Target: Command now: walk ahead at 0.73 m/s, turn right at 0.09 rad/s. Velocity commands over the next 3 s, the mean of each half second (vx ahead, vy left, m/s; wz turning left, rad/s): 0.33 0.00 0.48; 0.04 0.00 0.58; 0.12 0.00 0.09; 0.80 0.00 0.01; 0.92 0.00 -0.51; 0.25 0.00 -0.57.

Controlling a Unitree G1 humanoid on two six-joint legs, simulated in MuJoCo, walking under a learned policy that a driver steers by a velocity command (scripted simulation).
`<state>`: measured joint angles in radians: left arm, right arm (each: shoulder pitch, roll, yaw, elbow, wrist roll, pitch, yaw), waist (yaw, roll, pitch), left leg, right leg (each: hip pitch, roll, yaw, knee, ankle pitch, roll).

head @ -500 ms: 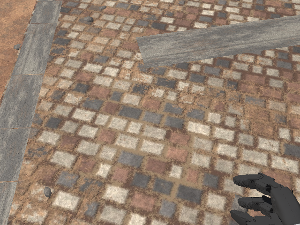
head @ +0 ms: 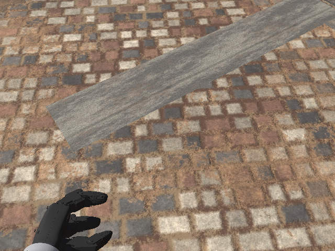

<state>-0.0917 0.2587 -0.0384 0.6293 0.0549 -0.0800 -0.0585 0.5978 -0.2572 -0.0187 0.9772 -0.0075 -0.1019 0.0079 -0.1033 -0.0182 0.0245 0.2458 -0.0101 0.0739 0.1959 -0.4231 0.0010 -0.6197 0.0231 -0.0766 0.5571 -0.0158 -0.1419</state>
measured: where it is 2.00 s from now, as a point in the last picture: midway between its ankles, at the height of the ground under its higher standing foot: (128, 202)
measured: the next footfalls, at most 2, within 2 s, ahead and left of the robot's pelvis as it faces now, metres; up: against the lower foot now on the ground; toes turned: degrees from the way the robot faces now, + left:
right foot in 0.02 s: +0.22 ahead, -0.07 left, +0.00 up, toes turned -2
left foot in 0.44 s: +0.45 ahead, +0.13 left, +0.00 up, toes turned +15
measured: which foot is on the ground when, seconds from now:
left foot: down 0.00-0.02, up 0.04-0.42, down 0.44-0.90, up 0.92-1.00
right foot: up 0.00-0.00, down 0.02-0.46, up 0.48-0.86, down 0.88-1.00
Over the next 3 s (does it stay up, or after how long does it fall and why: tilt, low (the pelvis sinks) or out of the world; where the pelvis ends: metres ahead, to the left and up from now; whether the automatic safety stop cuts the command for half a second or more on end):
stays up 1.30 0.50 0.01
